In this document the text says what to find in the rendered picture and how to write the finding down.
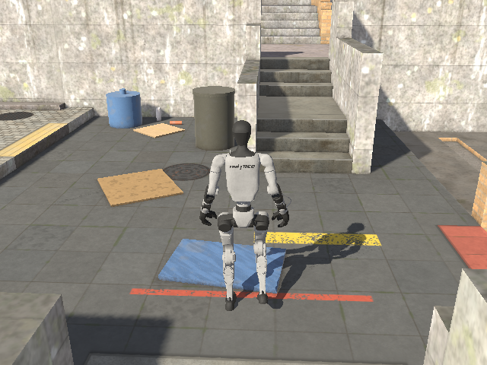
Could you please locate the robot right forearm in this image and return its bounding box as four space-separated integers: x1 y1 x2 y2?
272 183 288 214

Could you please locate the humanoid robot torso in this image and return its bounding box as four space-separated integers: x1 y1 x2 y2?
225 150 260 228

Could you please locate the robot right foot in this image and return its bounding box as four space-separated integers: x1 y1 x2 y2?
257 291 268 304

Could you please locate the robot left hand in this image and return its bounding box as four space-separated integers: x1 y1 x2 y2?
199 211 217 226

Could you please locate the right robot upper arm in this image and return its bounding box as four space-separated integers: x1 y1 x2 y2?
258 153 279 195

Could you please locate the left robot upper arm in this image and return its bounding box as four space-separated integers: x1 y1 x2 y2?
207 154 227 196

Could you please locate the robot right hand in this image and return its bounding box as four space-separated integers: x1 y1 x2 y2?
272 211 289 227

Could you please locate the robot left forearm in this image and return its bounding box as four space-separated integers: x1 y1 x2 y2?
201 185 215 214

